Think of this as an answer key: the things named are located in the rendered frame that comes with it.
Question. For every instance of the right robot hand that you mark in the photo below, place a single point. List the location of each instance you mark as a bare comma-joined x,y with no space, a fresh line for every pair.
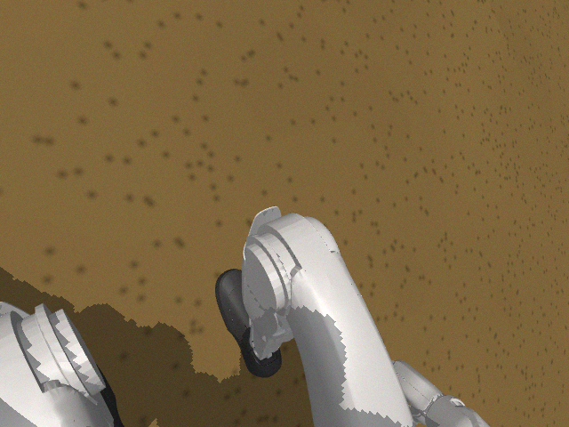
420,393

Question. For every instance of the right robot foot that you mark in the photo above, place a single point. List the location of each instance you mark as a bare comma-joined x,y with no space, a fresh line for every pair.
228,291

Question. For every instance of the left robot foot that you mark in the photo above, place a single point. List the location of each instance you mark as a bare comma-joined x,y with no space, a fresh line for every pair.
110,400

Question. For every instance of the right robot arm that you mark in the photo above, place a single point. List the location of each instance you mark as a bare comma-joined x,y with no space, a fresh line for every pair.
449,411

